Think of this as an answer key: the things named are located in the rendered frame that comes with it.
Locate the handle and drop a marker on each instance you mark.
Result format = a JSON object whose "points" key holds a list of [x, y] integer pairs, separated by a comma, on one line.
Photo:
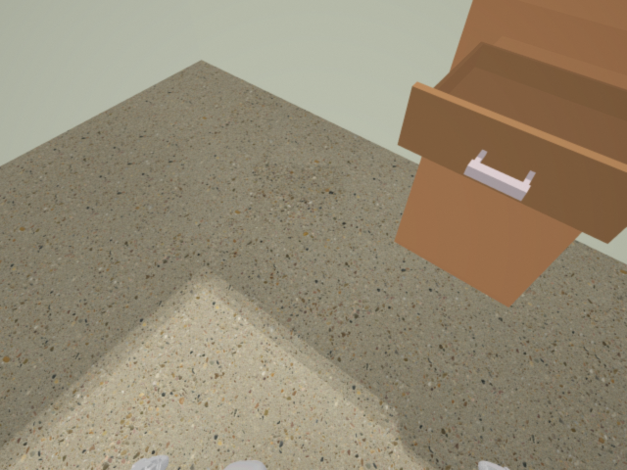
{"points": [[498, 180]]}

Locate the cabinet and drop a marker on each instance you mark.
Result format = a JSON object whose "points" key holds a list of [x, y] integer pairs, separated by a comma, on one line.
{"points": [[482, 237]]}

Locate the drawer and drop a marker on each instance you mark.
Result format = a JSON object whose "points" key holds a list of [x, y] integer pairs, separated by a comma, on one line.
{"points": [[529, 115]]}

